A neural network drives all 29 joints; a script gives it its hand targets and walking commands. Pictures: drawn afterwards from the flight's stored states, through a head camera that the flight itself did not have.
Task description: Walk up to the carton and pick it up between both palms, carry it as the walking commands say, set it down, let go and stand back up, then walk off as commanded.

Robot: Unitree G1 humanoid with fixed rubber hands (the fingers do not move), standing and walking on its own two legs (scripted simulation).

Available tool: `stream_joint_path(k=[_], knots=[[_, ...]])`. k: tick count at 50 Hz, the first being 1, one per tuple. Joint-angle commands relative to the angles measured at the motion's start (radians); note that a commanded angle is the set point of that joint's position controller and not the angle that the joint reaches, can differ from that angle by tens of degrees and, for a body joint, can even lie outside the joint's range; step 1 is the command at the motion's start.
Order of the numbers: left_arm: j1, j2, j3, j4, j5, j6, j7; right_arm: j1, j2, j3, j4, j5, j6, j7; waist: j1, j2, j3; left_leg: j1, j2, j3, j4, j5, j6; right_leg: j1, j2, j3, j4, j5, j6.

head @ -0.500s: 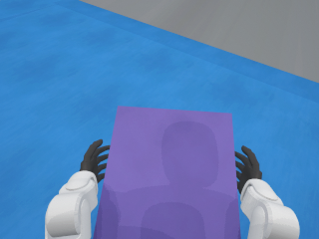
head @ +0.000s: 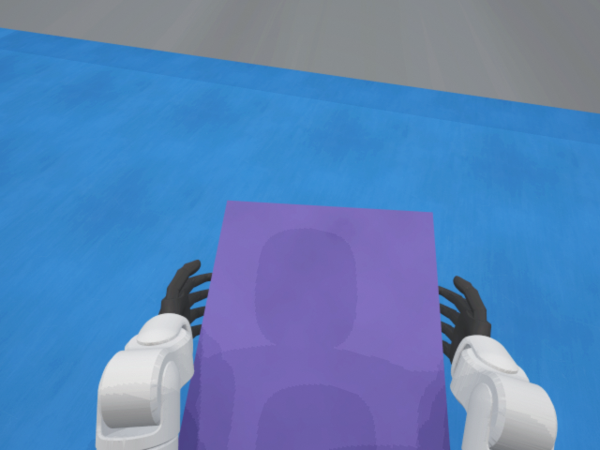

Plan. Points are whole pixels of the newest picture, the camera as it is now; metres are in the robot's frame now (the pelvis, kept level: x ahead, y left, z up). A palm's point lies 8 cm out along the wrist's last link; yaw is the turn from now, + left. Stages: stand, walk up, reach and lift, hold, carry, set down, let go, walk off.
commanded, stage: carry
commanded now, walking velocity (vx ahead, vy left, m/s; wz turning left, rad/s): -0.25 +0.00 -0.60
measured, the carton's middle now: (319, 340) +0.27 -0.03 -0.01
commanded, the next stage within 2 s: none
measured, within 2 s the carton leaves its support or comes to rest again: neither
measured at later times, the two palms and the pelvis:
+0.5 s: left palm out of the picture +0.09 +0.11 +0.09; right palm out of the picture +0.00 -0.21 +0.08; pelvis -0.19 +0.02 -0.01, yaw -20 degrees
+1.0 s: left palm out of the picture -0.10 +0.12 +0.09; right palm out of the picture -0.28 -0.16 +0.08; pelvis -0.39 +0.11 -0.01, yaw -37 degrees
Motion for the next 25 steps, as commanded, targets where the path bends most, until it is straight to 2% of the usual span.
stream_joint_path(k=[1, 2, 3, 4, 5, 6, 7, 8, 9, 10, 11, 12, 13, 14, 15, 16, 17, 18, 19, 20, 21, 22, 23, 24, 25], knots=[[-0.262, -0.763, -0.551, -0.095, -0.248, -0.059, -0.156, -0.499, 0.867, 0.929, -0.128, 0.417, 0.041, 0.181, 0.062, -0.267, -0.308, 0.1, -0.046, -0.015, -0.14, -0.024, -0.005, 0.198, -0.199, 0.18, -0.298, -0.018, -0.072], [-0.288, -0.785, -0.57, -0.14, -0.268, -0.075, -0.15, -0.513, 0.903, 0.943, -0.15, 0.436, 0.029, 0.178, 0.06, -0.27, -0.339, 0.097, -0.065, -0.027, -0.203, -0.06, -0.015, 0.291, -0.183, 0.176, -0.271, 0.113, -0.072], [-0.263, -0.743, -0.551, -0.132, -0.251, -0.071, -0.149, -0.51, 0.871, 0.953, -0.163, 0.426, 0.038, 0.172, 0.064, -0.326, -0.361, 0.157, -0.098, -0.002, -0.289, -0.1, -0.006, 0.322, -0.168, 0.208, -0.298, 0.102, -0.038], [-0.291, -0.765, -0.58, -0.177, -0.269, -0.074, -0.155, -0.529, 0.9, 0.971, -0.188, 0.441, 0.04, 0.176, 0.065, -0.335, -0.344, 0.198, -0.112, 0.022, -0.39, -0.12, -0.007, 0.324, -0.173, 0.219, -0.338, 0.084, -0.034], [-0.313, -0.747, -0.6, -0.2, -0.276, -0.075, -0.145, -0.473, 0.897, 0.953, -0.146, 0.431, 0.043, 0.177, 0.06, -0.343, -0.375, 0.308, -0.125, 0.042, -0.54, -0.12, -0.006, 0.301, -0.133, 0.207, -0.358, 0.08, 0.004], [-0.359, -0.747, -0.648, -0.245, -0.294, -0.071, -0.146, -0.43, 0.889, 0.927, -0.135, 0.421, 0.04, 0.182, 0.042, -0.21, -0.381, 0.448, -0.068, 0.019, -0.738, -0.035, 0.019, 0.239, -0.092, 0.145, -0.323, 0.01, 0.066], [-0.37, -0.766, -0.675, -0.253, -0.313, -0.072, -0.145, -0.415, 0.907, 0.916, -0.118, 0.417, 0.033, 0.185, 0.041, -0.086, -0.348, 0.514, 0.019, -0.071, -0.74, 0.004, 0.04, 0.156, -0.014, 0.074, -0.224, 0.083, 0.098], [-0.391, -0.766, -0.672, -0.261, -0.31, -0.067, -0.143, -0.408, 0.907, 0.893, -0.084, 0.409, 0.037, 0.185, 0.042, 0.242, -0.309, 0.463, 0.262, -0.269, -0.777, 0.164, 0.13, 0.049, 0.118, -0.084, 0.05, -0.143, 0.122], [-0.391, -0.756, -0.691, -0.267, -0.313, -0.052, -0.144, -0.333, 0.885, 0.854, -0.047, 0.388, 0.037, 0.194, 0.042, 0.4, -0.272, 0.296, 0.441, -0.324, -0.748, 0.365, 0.264, -0.009, 0.07, -0.101, 0.372, -0.373, 0.071], [-0.489, -0.799, -0.745, -0.284, -0.338, -0.048, -0.152, -0.357, 0.87, 0.821, -0.088, 0.351, 0.025, 0.195, 0.04, 0.361, -0.192, 0.165, 0.431, -0.255, -0.73, 0.477, 0.272, -0.023, -0.026, -0.02, 0.51, -0.29, 0.043], [-0.52, -0.798, -0.735, -0.286, -0.342, -0.054, -0.161, -0.371, 0.879, 0.834, -0.108, 0.341, 0.021, 0.194, 0.053, 0.193, -0.152, 0.11, 0.377, -0.16, -0.722, 0.423, 0.245, -0.045, -0.011, -0.051, 0.643, -0.27, 0.028], [-0.561, -0.851, -0.76, -0.297, -0.377, -0.05, -0.168, -0.413, 0.904, 0.818, -0.13, 0.344, 0.017, 0.2, 0.069, 0.165, -0.141, 0.181, 0.289, -0.021, -0.663, 0.468, 0.178, -0.069, -0.01, -0.037, 0.62, -0.218, 0.011], [-0.537, -0.862, -0.763, -0.299, -0.384, -0.061, -0.162, -0.463, 0.89, 0.816, -0.2, 0.365, 0.003, 0.203, 0.077, 0.142, -0.172, 0.304, 0.23, 0.065, -0.624, 0.5, 0.126, -0.123, 0.008, -0.06, 0.559, -0.172, 0.008], [-0.545, -0.829, -0.757, -0.273, -0.381, -0.05, -0.153, -0.412, 0.855, 0.778, -0.11, 0.339, 0.017, 0.196, 0.074, 0.237, -0.179, 0.366, 0.214, 0.094, -0.582, 0.651, 0.11, -0.138, -0.002, -0.092, 0.504, -0.19, 0.014], [-0.496, -0.793, -0.761, -0.276, -0.38, -0.043, -0.151, -0.298, 0.819, 0.761, -0.071, 0.308, 0.028, 0.187, 0.068, 0.222, -0.182, 0.453, 0.231, 0.094, -0.553, 0.836, 0.114, -0.155, 0.013, -0.118, 0.454, -0.219, 0.004], [-0.481, -0.776, -0.76, -0.242, -0.393, -0.025, -0.152, -0.26, 0.795, 0.73, -0.027, 0.284, 0.039, 0.173, 0.059, 0.3, -0.236, 0.481, 0.238, 0.072, -0.486, 0.935, 0.137, -0.1, 0.009, -0.154, 0.356, -0.247, 0.016], [-0.413, -0.73, -0.73, -0.208, -0.377, -0.008, -0.152, -0.235, 0.743, 0.726, -0.044, 0.27, 0.047, 0.165, 0.045, 0.29, -0.245, 0.496, 0.253, 0.048, -0.46, 0.988, 0.139, -0.065, 0.0, -0.156, 0.247, -0.274, 0.027], [-0.441, -0.718, -0.747, -0.216, -0.398, 0.003, -0.163, -0.202, 0.728, 0.712, -0.035, 0.237, 0.052, 0.154, 0.029, 0.276, -0.281, 0.474, 0.273, 0.023, -0.428, 0.935, 0.144, -0.007, 0.01, -0.167, 0.163, -0.264, 0.022], [-0.395, -0.709, -0.723, -0.158, -0.377, 0.017, -0.16, -0.232, 0.704, 0.723, -0.06, 0.237, 0.06, 0.143, 0.036, 0.234, -0.247, 0.456, 0.263, 0.065, -0.412, 0.834, 0.124, 0.03, 0.018, -0.189, 0.052, -0.23, 0.019], [-0.384, -0.721, -0.712, -0.125, -0.384, 0.025, -0.167, -0.232, 0.697, 0.707, -0.046, 0.218, 0.069, 0.132, 0.045, 0.172, -0.261, 0.451, 0.268, 0.061, -0.362, 0.833, 0.104, 0.089, 0.012, -0.177, -0.146, -0.102, 0.011], [-0.377, -0.716, -0.691, -0.079, -0.37, 0.024, -0.174, -0.269, 0.685, 0.724, -0.068, 0.224, 0.064, 0.125, 0.046, 0.076, -0.243, 0.378, 0.245, 0.085, -0.333, 0.704, 0.068, 0.153, -0.006, -0.138, -0.232, 0.041, 0.016], [-0.357, -0.701, -0.669, -0.073, -0.369, 0.019, -0.179, -0.263, 0.672, 0.72, -0.068, 0.227, 0.068, 0.126, 0.035, -0.04, -0.265, 0.217, 0.226, 0.074, -0.243, 0.428, 0.007, 0.309, -0.139, 0.052, -0.209, 0.404, -0.012], [-0.369, -0.769, -0.673, -0.033, -0.392, 0.01, -0.191, -0.354, 0.74, 0.764, -0.128, 0.254, 0.06, 0.122, 0.027, -0.349, -0.28, -0.01, 0.114, 0.086, -0.122, -0.007, -0.039, 0.446, -0.321, 0.272, -0.124, 0.923, -0.091], [-0.382, -0.766, -0.682, -0.049, -0.388, 0.002, -0.193, -0.371, 0.764, 0.792, -0.109, 0.269, 0.06, 0.129, 0.02, -0.379, -0.281, -0.042, 0.078, 0.015, -0.037, -0.266, -0.03, 0.397, -0.393, 0.311, -0.096, 0.978, -0.139], [-0.385, -0.805, -0.69, -0.055, -0.392, -0.003, -0.197, -0.419, 0.796, 0.807, -0.129, 0.3, 0.052, 0.144, 0.028, -0.327, -0.278, -0.002, 0.065, -0.012, 0.003, -0.2, -0.01, 0.299, -0.351, 0.233, -0.115, 0.768, -0.123]])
